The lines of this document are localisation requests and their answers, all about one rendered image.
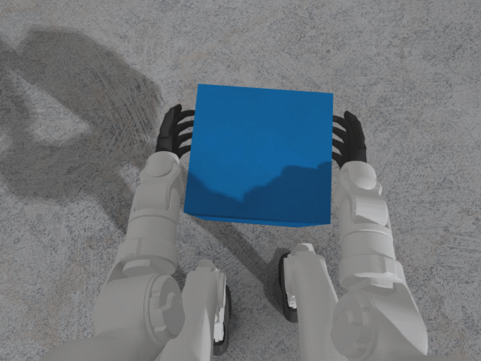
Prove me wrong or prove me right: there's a robot right upper arm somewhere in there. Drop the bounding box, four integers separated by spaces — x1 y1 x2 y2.
330 290 464 361

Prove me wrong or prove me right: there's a carton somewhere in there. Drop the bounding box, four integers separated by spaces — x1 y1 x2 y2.
183 84 333 227

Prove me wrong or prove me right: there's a right robot hand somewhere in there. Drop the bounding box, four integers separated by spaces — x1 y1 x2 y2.
332 111 367 169

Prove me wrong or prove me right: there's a robot right foot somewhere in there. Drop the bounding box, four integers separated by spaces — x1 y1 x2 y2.
278 253 298 323

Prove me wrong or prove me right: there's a robot right forearm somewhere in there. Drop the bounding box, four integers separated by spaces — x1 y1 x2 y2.
333 161 428 336

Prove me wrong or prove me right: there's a robot left forearm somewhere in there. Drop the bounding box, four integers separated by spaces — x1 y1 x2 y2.
93 151 184 331

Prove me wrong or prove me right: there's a robot left upper arm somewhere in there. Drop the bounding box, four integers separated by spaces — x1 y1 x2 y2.
38 272 186 361

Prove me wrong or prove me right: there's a robot left thigh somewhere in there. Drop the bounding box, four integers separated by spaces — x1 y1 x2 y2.
159 267 225 361

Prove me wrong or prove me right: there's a left robot hand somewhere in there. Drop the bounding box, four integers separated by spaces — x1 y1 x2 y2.
155 104 195 159

